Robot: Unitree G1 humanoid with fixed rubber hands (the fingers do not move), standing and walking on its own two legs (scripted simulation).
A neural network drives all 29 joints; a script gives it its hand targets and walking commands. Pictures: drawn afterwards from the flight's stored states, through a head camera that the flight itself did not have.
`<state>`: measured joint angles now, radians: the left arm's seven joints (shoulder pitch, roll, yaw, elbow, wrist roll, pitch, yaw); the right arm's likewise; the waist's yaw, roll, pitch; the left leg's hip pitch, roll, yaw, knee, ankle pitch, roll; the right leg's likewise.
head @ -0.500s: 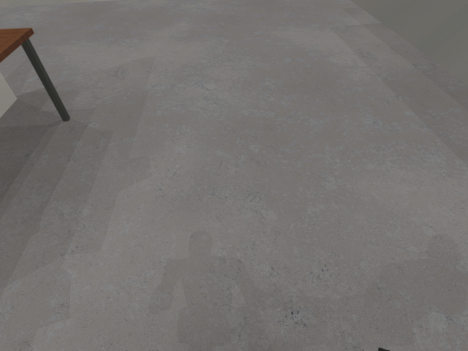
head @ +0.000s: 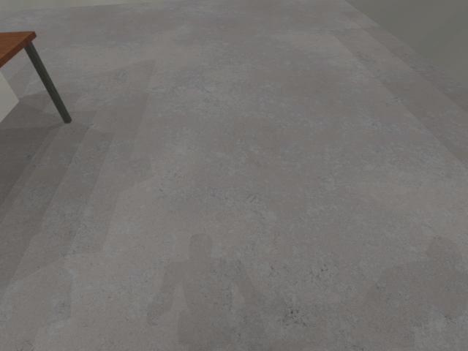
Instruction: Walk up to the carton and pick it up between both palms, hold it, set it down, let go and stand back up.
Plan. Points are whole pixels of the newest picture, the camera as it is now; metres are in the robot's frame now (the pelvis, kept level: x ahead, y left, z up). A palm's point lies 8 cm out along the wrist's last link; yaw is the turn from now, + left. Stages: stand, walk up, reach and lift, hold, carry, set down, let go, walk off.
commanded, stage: stand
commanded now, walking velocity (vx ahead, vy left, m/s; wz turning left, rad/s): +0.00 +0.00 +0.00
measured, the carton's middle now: out of the picture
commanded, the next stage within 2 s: walk up in 0.28 s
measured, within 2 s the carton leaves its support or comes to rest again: neither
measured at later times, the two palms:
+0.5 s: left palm out of the picture +0.06 +0.28 -0.11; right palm out of the picture +0.08 -0.26 -0.12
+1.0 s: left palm out of the picture +0.06 +0.44 -0.08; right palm (351, 316) +0.24 -0.19 -0.08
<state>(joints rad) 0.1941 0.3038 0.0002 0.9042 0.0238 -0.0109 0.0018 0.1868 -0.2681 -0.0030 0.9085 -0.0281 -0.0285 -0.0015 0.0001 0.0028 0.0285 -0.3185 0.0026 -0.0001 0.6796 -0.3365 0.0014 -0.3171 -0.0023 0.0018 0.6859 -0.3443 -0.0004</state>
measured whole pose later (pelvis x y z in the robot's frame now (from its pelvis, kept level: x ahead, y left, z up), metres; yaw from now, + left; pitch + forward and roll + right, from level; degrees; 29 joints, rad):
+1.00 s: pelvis +0.07 +0.09 +0.01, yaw +19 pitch +3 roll +0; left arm 0.18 0.47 0.06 0.85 0.02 -0.07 -0.03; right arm 0.24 -0.40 -0.08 0.86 -0.04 0.01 0.13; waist -0.02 -0.02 0.02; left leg -0.34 0.02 -0.04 0.60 -0.32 -0.01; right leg -0.55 -0.04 -0.06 0.87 -0.47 0.00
